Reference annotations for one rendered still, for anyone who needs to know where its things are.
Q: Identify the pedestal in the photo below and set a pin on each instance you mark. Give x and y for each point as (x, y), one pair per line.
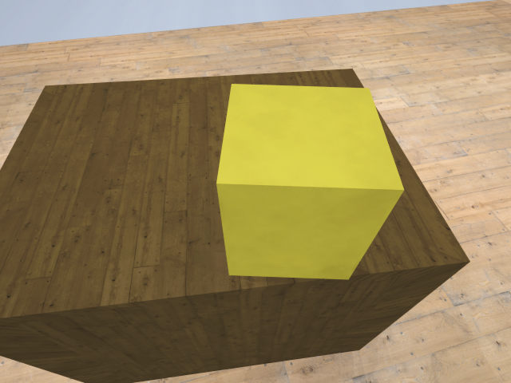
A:
(113, 266)

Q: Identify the carton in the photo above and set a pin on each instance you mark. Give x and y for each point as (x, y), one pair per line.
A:
(305, 182)

